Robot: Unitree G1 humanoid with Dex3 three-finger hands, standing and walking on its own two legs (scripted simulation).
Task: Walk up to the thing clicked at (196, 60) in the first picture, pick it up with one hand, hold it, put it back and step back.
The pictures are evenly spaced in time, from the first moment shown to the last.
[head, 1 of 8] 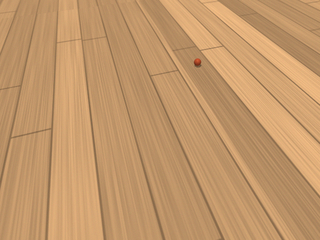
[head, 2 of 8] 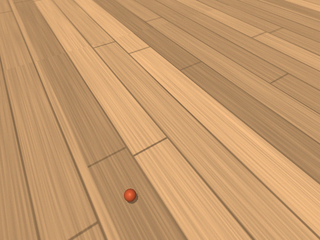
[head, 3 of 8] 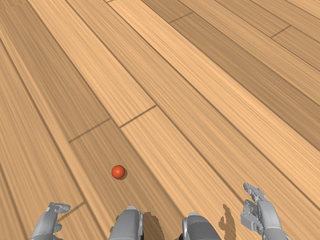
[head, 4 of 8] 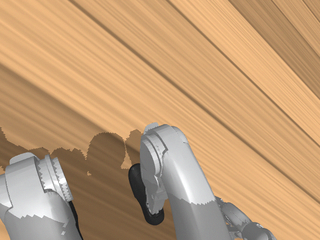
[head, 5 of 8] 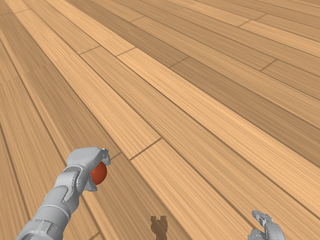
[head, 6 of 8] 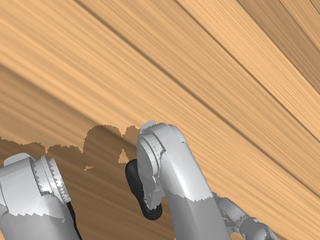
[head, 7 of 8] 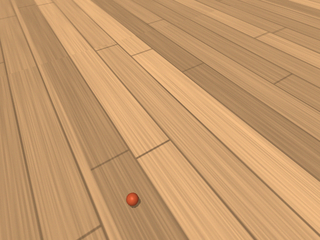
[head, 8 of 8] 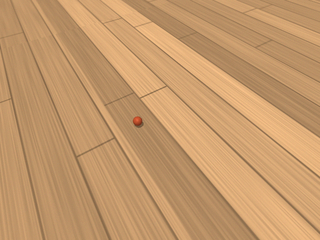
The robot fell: no
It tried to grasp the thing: yes
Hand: left
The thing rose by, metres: 0.68
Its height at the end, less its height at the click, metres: +0.00
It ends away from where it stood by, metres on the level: 0.01
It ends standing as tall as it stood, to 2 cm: yes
